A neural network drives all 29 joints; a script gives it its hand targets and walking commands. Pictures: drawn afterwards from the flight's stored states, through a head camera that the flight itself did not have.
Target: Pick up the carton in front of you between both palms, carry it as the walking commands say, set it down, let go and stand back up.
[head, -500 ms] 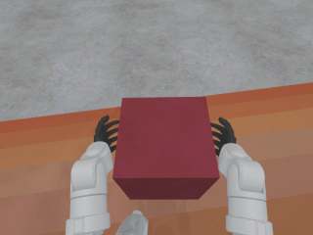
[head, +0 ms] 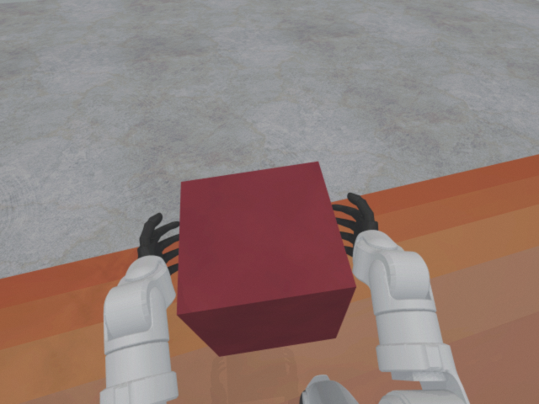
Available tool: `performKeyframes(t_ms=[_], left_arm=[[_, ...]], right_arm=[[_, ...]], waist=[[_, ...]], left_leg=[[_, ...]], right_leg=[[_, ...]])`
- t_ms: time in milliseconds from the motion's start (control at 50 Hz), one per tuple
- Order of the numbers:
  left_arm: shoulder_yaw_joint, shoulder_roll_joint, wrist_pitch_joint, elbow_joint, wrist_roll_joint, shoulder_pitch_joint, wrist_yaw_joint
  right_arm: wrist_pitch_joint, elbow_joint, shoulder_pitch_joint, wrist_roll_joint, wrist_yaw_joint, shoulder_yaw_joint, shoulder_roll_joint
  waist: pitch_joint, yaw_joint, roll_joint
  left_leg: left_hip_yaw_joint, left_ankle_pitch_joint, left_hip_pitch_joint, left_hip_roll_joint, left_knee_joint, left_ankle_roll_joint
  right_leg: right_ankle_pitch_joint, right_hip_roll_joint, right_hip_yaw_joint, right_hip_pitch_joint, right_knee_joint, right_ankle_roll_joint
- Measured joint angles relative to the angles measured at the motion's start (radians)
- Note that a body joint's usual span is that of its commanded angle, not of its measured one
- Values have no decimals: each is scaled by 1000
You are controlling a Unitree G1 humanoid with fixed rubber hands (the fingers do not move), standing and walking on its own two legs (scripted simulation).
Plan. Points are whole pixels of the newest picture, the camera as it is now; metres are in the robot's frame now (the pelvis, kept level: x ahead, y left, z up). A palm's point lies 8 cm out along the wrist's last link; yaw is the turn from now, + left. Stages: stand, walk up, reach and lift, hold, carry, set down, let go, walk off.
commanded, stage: carry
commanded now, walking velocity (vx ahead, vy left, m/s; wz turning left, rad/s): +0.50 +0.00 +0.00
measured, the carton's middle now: (264, 266) +0.34 -0.02 +0.01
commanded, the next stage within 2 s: none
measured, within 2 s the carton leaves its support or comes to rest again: neither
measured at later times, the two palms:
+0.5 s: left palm (177, 165) +0.71 +0.15 -0.07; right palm (295, 157) +0.70 -0.15 -0.07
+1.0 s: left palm (189, 138) +1.08 +0.16 -0.25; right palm (270, 129) +1.09 -0.14 -0.25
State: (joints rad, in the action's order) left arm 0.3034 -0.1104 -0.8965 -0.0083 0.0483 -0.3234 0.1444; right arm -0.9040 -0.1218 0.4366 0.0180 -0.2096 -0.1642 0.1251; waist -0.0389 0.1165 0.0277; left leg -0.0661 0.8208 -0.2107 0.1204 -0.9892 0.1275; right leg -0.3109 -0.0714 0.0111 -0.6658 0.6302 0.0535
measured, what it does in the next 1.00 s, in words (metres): goes down: right foot 0.13 m lower, then left foot 0.13 m lower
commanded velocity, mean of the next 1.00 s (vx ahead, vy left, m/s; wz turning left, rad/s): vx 0.28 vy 0.00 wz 0.00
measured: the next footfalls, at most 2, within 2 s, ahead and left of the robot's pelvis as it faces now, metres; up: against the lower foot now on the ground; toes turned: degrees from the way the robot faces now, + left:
right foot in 0.08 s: +0.24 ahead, -0.11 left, -0.13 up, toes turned -3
left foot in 0.50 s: +0.53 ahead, +0.07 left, -0.27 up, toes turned +0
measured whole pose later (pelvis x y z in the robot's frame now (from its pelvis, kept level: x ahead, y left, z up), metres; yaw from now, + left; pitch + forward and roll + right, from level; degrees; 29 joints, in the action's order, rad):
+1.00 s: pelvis +0.76 +0.00 -0.34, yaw -1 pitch +3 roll -1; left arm 0.16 -0.09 -0.85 0.03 0.00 -0.36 0.19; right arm -0.82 -0.04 0.34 0.03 -0.20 -0.19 0.07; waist -0.08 -0.06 0.01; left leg 0.00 0.64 -0.48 0.07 -1.65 0.02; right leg 0.25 0.11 -0.10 -0.49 0.69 0.17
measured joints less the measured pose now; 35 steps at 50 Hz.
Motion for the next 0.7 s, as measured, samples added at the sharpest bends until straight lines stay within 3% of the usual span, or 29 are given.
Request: performKeyframes(t_ms=[40, 60, 80, 100, 120, 160, 200, 280, 400, 460, 480, 500, 540, 560, 580, 640, 700], left_arm=[[-14, 8, 8, -10, -8, -7, 2], [-26, 10, 11, -8, -12, -16, 6], [-43, 4, 15, 3, -13, -31, 10], [-61, -5, 20, 15, -14, -51, 16], [-79, -7, 21, 25, -18, -66, 23], [-108, 1, 12, 33, -39, -70, 41], [-125, 8, 10, 49, -57, -61, 50], [-122, 17, 7, 57, -82, -38, 51], [-121, 0, 51, 50, -97, -52, 42], [-133, 9, 45, 35, -87, -44, 38], [-131, 14, 39, 26, -86, -39, 34], [-125, 26, 32, 16, -85, -35, 32], [-110, 55, 35, 32, -72, -50, 29], [-105, 59, 37, 46, -61, -53, 33], [-99, 56, 31, 54, -52, -52, 40], [-73, 17, 8, 70, -22, -36, 48], [-44, -11, 11, 59, -11, -8, 35]], right_arm=[[17, 19, -4, -7, 7, -11, 8], [22, 37, -14, -7, 11, -17, 6], [22, 57, -26, -6, 17, -25, -7], [26, 71, -32, -4, 23, -32, -29], [36, 72, -36, 0, 25, -38, -45], [40, 84, -57, 7, 23, -48, -52], [33, 93, -80, 0, 21, -65, -38], [32, 104, -112, -28, 37, -84, 6], [59, 179, -149, -39, 41, -77, 5], [54, 182, -146, -42, 35, -61, -4], [48, 174, -135, -43, 33, -55, -5], [42, 158, -113, -48, 31, -45, -2], [40, 117, -71, -45, 22, -22, -2], [34, 104, -67, -29, 19, -13, -7], [32, 91, -72, -14, 7, -7, -12], [18, 63, -99, 21, -4, 0, -31], [17, 39, -95, 38, -8, 1, -32]], waist=[[-5, -11, 13], [-7, -27, 20], [-11, -59, 15], [-11, -100, -5], [-11, -140, -16], [-3, -187, -16], [15, -210, -24], [42, -219, -29], [32, -229, -62], [-5, -211, -69], [-16, -186, -73], [-29, -151, -76], [-48, -75, -54], [-59, -50, -47], [-64, -34, -31], [-55, -17, -7], [-23, -11, -15]], left_leg=[[7, 72, 24, -10, -94, -12], [1, -3, 25, -19, -181, -27], [-2, -84, -2, -35, -325, -54], [18, -142, -61, -51, -501, -96], [42, -156, -123, -52, -645, -109], [86, -196, -248, -46, -738, -110], [119, -238, -355, -73, -638, -109], [129, -436, -487, -131, -260, -102], [112, -975, -491, -158, 196, -90], [51, -1120, -383, -138, 393, -79], [24, -1130, -330, -129, 426, -67], [4, -1060, -275, -119, 432, -39], [3, -713, -254, -77, 334, 18], [0, -584, -264, -60, 280, 46], [-7, -494, -273, -41, 226, 47], [-17, -392, -260, -17, 146, -15], [-11, -299, -222, -14, 102, 8]], right_leg=[[-28, 24, -65, 74, -108, 2], [-35, 39, -99, 130, -154, 9], [64, 58, -119, 182, -159, 27], [260, 92, -104, 199, -123, 5], [423, 120, -92, 191, -66, 7], [543, 141, -87, 166, 41, 64], [616, 145, -93, 174, 111, 59], [750, 133, -79, 208, 202, 45], [986, 130, -55, 288, 360, 10], [1133, 128, -46, 348, 480, -5], [1091, 120, -55, 358, 558, -13], [1040, 110, -64, 344, 688, -3], [1006, 106, -27, 256, 956, -11], [959, 112, -2, 198, 1021, -11], [912, 108, 22, 144, 1031, -12], [777, 79, 39, 14, 854, -24], [619, 49, 23, -64, 590, -32]])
